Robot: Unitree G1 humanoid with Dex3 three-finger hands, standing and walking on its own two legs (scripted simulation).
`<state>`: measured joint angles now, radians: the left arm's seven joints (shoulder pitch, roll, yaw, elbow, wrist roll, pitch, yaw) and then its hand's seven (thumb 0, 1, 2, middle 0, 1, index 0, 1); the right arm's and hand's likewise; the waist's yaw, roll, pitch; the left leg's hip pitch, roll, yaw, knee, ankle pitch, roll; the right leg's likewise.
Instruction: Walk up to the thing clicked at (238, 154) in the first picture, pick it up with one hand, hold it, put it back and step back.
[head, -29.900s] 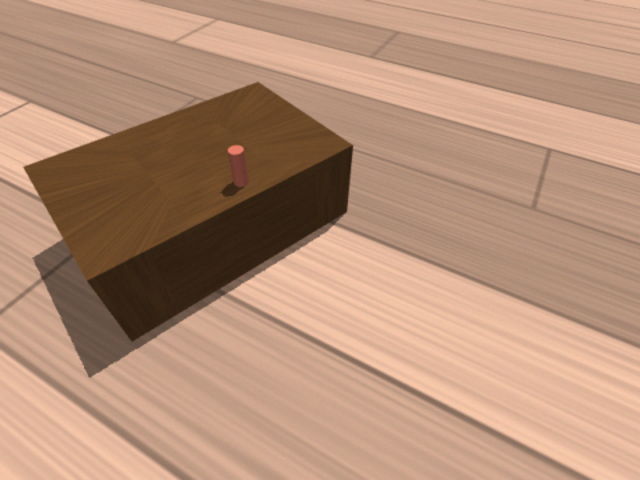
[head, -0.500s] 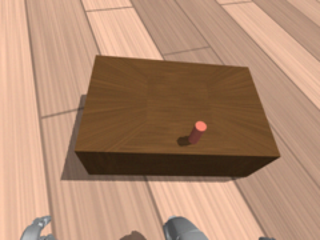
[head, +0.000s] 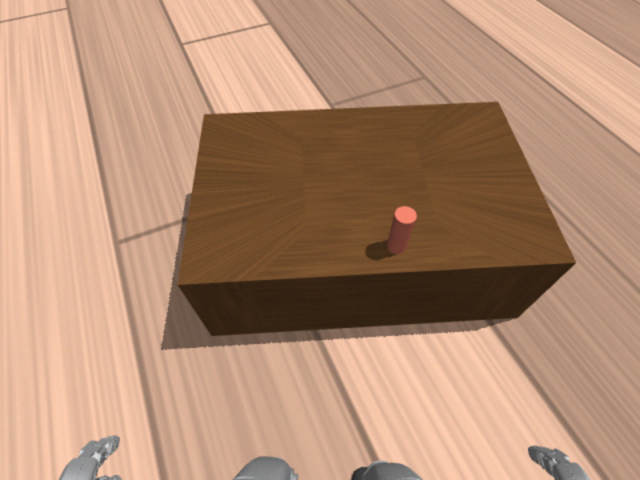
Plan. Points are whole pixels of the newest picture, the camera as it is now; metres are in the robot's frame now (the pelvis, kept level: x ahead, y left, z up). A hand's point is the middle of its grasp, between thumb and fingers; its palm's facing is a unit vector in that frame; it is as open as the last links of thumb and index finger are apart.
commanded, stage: step back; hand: right
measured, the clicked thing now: (400, 231) +0.67 -0.20 -0.34
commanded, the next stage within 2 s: none
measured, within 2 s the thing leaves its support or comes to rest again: neither
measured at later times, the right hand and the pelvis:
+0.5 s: hand out of the picture -0.02 -0.28 -0.14, palm faces -0.01 +0.89 -0.46, open 7.4 cm; pelvis -0.14 -0.01 -0.01, yaw -3 degrees
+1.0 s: hand out of the picture -0.21 -0.28 -0.13, palm faces -0.09 +0.89 -0.45, open 7.4 cm; pelvis -0.29 -0.02 +0.00, yaw +2 degrees
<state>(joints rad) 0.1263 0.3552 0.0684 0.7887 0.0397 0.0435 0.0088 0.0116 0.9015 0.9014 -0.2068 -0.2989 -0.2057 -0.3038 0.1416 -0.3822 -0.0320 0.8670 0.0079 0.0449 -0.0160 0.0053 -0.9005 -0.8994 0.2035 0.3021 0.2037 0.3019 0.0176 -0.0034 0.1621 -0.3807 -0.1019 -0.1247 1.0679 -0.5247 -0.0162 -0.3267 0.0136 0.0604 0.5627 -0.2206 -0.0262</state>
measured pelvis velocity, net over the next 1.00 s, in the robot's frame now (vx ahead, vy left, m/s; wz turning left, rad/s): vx -0.29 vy -0.02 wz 0.03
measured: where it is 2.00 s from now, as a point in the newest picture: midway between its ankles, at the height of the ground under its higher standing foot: outside the picture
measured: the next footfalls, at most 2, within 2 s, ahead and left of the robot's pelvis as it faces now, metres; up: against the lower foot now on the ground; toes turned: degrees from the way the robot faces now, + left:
left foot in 0.12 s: -0.03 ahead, +0.14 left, +0.00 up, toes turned -1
right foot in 0.50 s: -0.13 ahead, -0.14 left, +0.00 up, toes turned +1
